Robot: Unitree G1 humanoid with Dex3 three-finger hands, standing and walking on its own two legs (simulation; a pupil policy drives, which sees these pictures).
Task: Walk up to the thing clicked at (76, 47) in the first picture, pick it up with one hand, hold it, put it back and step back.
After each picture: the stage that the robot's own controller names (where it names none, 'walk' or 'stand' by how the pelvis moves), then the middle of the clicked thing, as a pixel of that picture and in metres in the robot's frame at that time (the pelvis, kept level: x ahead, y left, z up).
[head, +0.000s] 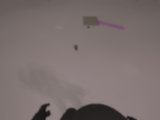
stand; (76, 47) +1.38 +0.28 -0.72
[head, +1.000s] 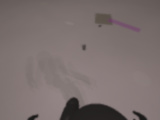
walk; (84, 47) +1.28 +0.17 -0.71
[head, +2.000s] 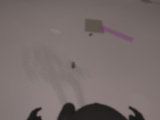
walk; (73, 65) +0.80 +0.20 -0.71
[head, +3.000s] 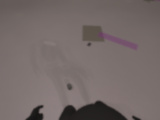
walk; (69, 86) +0.44 +0.22 -0.71
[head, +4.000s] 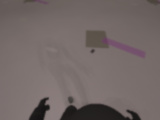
stand; (70, 99) +0.28 +0.20 -0.71
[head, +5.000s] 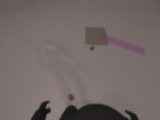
stand; (71, 97) +0.28 +0.19 -0.72
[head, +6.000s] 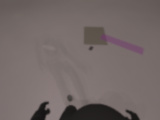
stand; (69, 98) +0.26 +0.21 -0.72
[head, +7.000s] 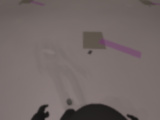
stand; (69, 102) +0.26 +0.21 -0.73
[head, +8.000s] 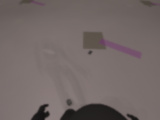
stand; (69, 102) +0.26 +0.21 -0.73
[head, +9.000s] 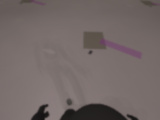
stand; (69, 102) +0.26 +0.20 -0.73
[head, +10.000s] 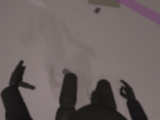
go down; (65, 72) +0.32 +0.21 -0.45
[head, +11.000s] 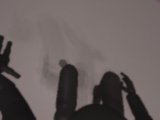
go down; (63, 64) +0.35 +0.25 -0.32
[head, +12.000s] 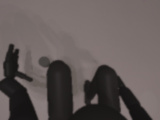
close in; (44, 62) +0.31 +0.28 -0.23
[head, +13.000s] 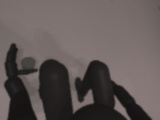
close; (28, 64) +0.31 +0.28 -0.20
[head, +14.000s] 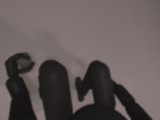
lift; (25, 63) +0.32 +0.30 -0.20
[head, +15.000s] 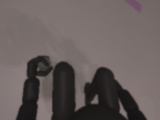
lift; (44, 66) +0.28 +0.28 -0.11
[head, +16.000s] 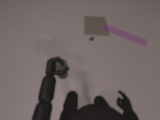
lift; (62, 69) +0.32 +0.18 +0.03
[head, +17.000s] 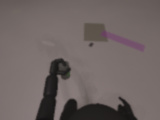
hold; (64, 70) +0.32 +0.17 +0.01
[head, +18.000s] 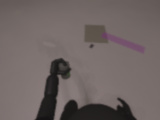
hold; (64, 70) +0.32 +0.17 +0.01
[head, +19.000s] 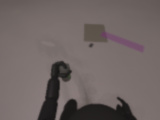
crouch; (65, 72) +0.31 +0.17 -0.01
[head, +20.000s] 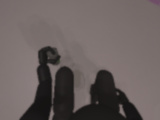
lower; (54, 57) +0.38 +0.24 -0.11
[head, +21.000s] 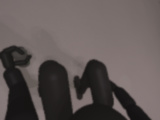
lower; (22, 58) +0.35 +0.30 -0.21
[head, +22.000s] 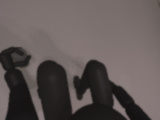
lower; (21, 58) +0.35 +0.31 -0.21
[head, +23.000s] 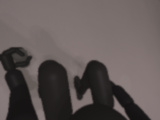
lower; (22, 58) +0.34 +0.31 -0.21
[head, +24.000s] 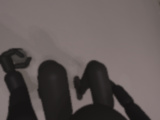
lower; (21, 60) +0.33 +0.31 -0.21
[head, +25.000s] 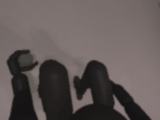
open; (26, 62) +0.32 +0.29 -0.21
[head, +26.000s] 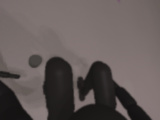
stand; (35, 61) +0.31 +0.27 -0.21
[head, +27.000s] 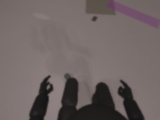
walk; (67, 76) +0.33 +0.22 -0.50
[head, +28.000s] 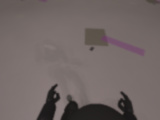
stand; (69, 98) +0.30 +0.20 -0.66
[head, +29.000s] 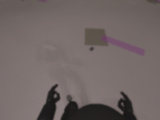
stand; (69, 98) +0.29 +0.20 -0.66
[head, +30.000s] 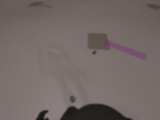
stand; (72, 99) +0.32 +0.18 -0.72
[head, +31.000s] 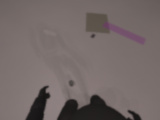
walk; (71, 83) +0.36 +0.16 -0.70
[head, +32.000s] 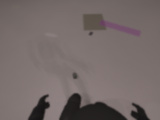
walk; (74, 75) +0.52 +0.19 -0.69
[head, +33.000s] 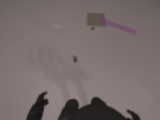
walk; (75, 59) +0.86 +0.20 -0.70
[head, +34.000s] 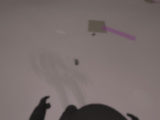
stand; (76, 62) +0.92 +0.19 -0.71
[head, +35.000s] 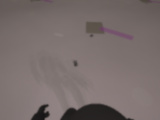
stand; (75, 63) +0.93 +0.22 -0.72
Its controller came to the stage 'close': yes
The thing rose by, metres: 0.71
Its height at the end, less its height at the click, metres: +0.00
